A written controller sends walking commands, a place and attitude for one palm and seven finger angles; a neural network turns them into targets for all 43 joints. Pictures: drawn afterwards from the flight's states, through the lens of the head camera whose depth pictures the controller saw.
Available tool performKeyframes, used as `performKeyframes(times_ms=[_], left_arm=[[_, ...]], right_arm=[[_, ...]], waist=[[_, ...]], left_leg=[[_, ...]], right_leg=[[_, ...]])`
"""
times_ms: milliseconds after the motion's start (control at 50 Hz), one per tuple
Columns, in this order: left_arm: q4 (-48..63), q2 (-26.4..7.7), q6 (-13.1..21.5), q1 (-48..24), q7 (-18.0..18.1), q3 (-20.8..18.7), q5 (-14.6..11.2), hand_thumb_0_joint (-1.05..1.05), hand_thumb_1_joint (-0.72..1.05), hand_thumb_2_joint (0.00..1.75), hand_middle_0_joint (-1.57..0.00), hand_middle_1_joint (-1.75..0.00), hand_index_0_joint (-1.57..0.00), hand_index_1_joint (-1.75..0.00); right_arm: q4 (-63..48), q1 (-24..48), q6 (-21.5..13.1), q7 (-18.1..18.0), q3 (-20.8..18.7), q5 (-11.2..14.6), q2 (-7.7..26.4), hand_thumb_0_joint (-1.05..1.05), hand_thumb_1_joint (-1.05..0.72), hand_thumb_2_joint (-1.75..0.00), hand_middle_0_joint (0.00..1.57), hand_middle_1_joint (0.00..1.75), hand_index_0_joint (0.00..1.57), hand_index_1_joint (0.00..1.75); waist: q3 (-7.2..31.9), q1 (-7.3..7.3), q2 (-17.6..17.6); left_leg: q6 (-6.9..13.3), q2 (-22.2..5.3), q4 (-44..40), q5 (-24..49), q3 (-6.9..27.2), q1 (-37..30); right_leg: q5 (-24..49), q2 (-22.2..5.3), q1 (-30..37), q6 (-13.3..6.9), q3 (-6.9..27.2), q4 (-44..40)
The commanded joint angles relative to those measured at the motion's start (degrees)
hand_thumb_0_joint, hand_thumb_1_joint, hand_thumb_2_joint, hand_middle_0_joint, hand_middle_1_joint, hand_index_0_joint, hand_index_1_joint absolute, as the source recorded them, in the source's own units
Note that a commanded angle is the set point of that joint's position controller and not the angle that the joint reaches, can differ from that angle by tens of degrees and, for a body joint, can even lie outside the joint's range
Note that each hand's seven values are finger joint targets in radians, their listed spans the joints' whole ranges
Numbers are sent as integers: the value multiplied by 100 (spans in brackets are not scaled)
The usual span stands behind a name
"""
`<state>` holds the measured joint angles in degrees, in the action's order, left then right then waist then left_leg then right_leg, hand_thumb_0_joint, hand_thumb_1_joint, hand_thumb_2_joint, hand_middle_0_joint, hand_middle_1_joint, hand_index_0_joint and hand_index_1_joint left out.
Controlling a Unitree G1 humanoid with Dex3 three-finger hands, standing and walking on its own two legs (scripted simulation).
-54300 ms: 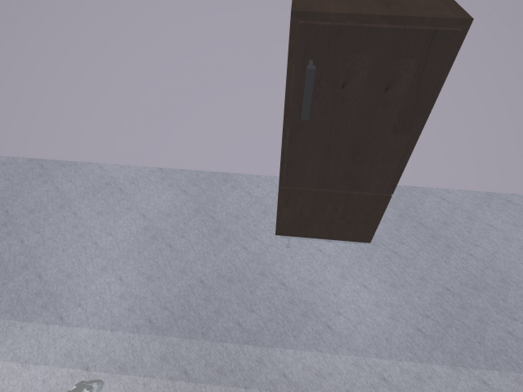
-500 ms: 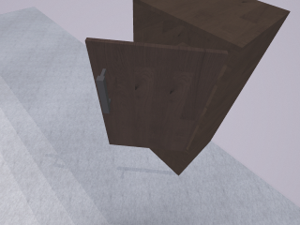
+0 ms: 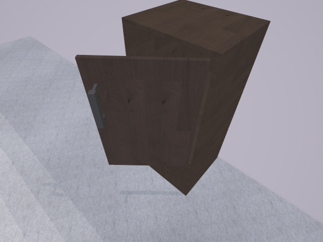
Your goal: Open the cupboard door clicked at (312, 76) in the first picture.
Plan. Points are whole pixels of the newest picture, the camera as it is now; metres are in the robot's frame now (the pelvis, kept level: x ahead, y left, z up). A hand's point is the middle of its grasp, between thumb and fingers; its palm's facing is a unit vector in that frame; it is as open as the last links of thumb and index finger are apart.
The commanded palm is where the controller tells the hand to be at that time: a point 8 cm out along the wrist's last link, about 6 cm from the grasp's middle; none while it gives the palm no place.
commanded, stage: come to a stop and stand still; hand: left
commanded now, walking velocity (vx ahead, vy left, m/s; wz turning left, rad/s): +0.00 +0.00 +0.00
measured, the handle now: (98, 106) +0.54 +0.24 +0.02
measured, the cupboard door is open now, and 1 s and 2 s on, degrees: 41 41 41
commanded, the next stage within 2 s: look again from close up in 0.16 s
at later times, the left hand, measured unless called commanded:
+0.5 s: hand out of the picture -0.02 +0.16 -0.17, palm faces +0.02 -0.99 -0.15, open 7.4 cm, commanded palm none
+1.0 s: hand (68, 241) +0.15 +0.23 -0.06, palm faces +0.22 -0.95 -0.20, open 7.4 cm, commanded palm +0.12 +0.25 -0.05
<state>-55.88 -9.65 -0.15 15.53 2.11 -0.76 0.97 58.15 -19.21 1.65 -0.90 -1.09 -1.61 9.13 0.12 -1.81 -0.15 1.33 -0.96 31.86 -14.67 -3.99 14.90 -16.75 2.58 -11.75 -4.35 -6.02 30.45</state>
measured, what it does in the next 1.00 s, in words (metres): stands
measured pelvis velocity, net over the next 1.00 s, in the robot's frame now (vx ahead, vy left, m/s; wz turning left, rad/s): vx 0.01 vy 0.04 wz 0.02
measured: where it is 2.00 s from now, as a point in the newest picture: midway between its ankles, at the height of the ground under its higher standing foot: outside the picture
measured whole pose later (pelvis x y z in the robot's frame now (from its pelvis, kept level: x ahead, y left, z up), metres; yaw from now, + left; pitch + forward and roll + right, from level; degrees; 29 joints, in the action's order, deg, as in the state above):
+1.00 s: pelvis +0.01 +0.04 +0.00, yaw +1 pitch +0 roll +0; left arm -13.2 -12.0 3.4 29.3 7.0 -0.3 -8.4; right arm 48.4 -20.7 -13.2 -3.7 1.0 2.3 13.1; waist 1.6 -2.0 -1.3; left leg 4.3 2.9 32.4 -15.2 -4.7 18.0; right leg -18.8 -1.5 -15.7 -1.1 -5.5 34.0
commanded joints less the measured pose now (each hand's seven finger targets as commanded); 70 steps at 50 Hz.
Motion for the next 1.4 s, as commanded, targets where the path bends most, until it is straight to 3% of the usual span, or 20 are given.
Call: performKeyframes(times_ms=[0,80,380,760,800,820,840,860,880,900,920,960,1020,1060,1080,1140,1200,1280,1340,1380], left_arm=[[178,-618,117,387,32,-79,-23,0,90,90,-20,-30,-20,-30],[90,-636,161,410,34,-57,-19,0,90,90,-20,-30,-20,-30],[-531,-367,234,835,50,110,-34,0,90,90,-20,-30,-20,-30],[-635,-302,209,840,56,123,-29,0,90,90,-20,-30,-20,-30],[-634,-306,208,832,59,122,-25,0,90,90,-20,-30,-20,-30],[-780,-390,275,1044,242,160,59,0,90,90,-20,-30,-20,-30],[8156,-1523,1375,-3055,162,-287,-1223,0,88,89,-20,-32,-20,-32],[7070,-1265,1145,-1181,458,-321,-791,0,85,88,-20,-33,-20,-33],[5824,-278,398,574,616,253,-759,0,83,87,-21,-34,-21,-34],[5795,532,328,545,539,759,-1020,0,81,86,-21,-36,-21,-36],[6082,303,596,288,478,645,-1143,0,78,85,-21,-37,-21,-37],[5683,260,1176,388,284,518,-1075,0,74,83,-21,-40,-21,-40],[4728,506,2298,1775,-441,182,-1227,0,67,80,-22,-45,-22,-45],[4801,253,3155,2301,-1147,-207,-1398,0,62,78,-22,-48,-22,-48],[4600,-215,3516,2345,-1468,-654,-1348,0,60,77,-22,-50,-22,-50],[5430,-634,3406,2143,-1604,-1051,-1334,0,53,74,-23,-54,-23,-54],[6845,-780,3061,1218,-1290,-1066,-1442,0,46,71,-23,-58,-23,-58],[8042,-862,3394,257,-969,-892,-1396,0,36,67,-24,-64,-24,-64],[7485,-721,3537,67,-1318,-561,-1441,0,29,64,-24,-69,-24,-69],[6882,-866,3324,69,-1700,-614,-1532,0,25,62,-25,-72,-25,-72]], right_arm=[[-287,14,-214,-24,-2,21,513,0,-90,-90,20,30,20,30],[-88,-230,-209,-26,37,37,402,0,-90,-90,20,30,20,30],[408,-188,-323,-77,129,106,323,0,-90,-90,20,30,20,30],[523,-68,-360,-91,144,97,404,0,-90,-90,20,30,20,30],[535,-52,-372,-94,143,103,409,0,-90,-90,20,30,20,30],[116,511,-384,-34,147,140,588,0,-90,-90,20,30,20,30],[-2135,372,-1112,-263,-51,419,1640,0,-90,-90,20,30,20,30],[-1779,812,-1687,-400,150,428,1174,0,-90,-90,20,30,20,30],[-1788,722,-1848,-337,65,490,899,0,-90,-90,20,30,20,30],[-1738,595,-1926,-350,82,544,966,0,-90,-90,20,30,20,30],[-1996,792,-2022,-362,33,539,1221,0,-90,-90,20,30,20,30],[-2203,748,-2097,-301,-95,337,1389,0,-90,-90,20,30,20,30],[-2644,1015,-2077,-50,-269,221,1273,0,-90,-90,20,30,20,30],[-2949,1200,-1975,148,-384,196,1275,0,-90,-90,20,30,20,30],[-3016,1185,-1881,262,-453,203,1306,0,-90,-90,20,30,20,30],[-3709,1493,-1588,260,-452,260,1276,0,-90,-90,20,30,20,30],[-4071,1397,-1305,125,-396,280,1203,0,-90,-90,20,30,20,30],[-3911,862,-1268,-78,-277,240,1098,0,-90,-90,20,30,20,30],[-3660,857,-1429,-168,-167,245,1154,0,-90,-90,20,30,20,30],[-3542,893,-1513,-235,-122,296,1238,0,-90,-90,20,30,20,30]], waist=[[-498,209,-30],[-434,116,266],[-475,173,58],[-468,199,43],[-426,212,51],[-960,384,-259],[1955,-513,-1235],[2059,99,-1627],[1010,52,-1191],[193,-88,-468],[-258,-145,-55],[-302,-328,949],[272,246,1433],[724,478,1240],[838,557,656],[1497,749,-144],[1838,580,-482],[1898,29,-476],[1538,-224,-556],[1386,-248,-388]], left_leg=[[109,-445,-1124,-550,701,509],[45,-324,-909,-221,453,120],[73,-496,-1183,333,543,-139],[133,-548,-1414,488,649,-264],[144,-552,-1388,642,649,-299],[-44,-557,-327,817,411,141],[-7,74,-912,893,500,-1579],[-80,-193,-1028,940,514,-1586],[-231,-301,-1298,97,817,-691],[-105,-242,-1183,-483,845,-178],[-33,-185,-944,-837,1000,194],[-21,-94,-261,-949,1064,702],[-174,13,810,-605,754,1626],[-246,88,1438,-189,586,2155],[-302,116,1695,48,553,2270],[-194,145,1920,90,391,2509],[-94,109,1999,-216,490,2482],[41,-36,2309,-64,685,2259],[64,-47,2507,-415,755,2485],[84,-33,2549,-617,769,2731]], right_leg=[[-494,-840,-65,109,1094,-1246],[-729,-984,-318,102,1256,-1569],[398,-887,-136,144,1039,-1330],[621,-899,5,177,925,-1184],[744,-909,65,185,906,-1163],[1866,-1143,-410,294,1123,-1186],[1299,-509,101,247,597,-610],[520,-278,-28,96,363,-120],[-182,-289,-631,221,141,67],[-95,-255,-883,253,48,10],[-272,-247,-1182,296,25,-75],[-671,-222,-1952,336,-35,170],[-1007,-199,-2664,256,-76,1075],[-675,-200,-2764,194,28,1661],[-348,-222,-2786,116,124,1965],[-84,-220,-2816,109,214,2494],[-246,-165,-2857,156,399,2437],[-166,-100,-3147,230,499,2270],[-594,-109,-3515,257,535,2126],[-850,-106,-3451,264,629,1982]])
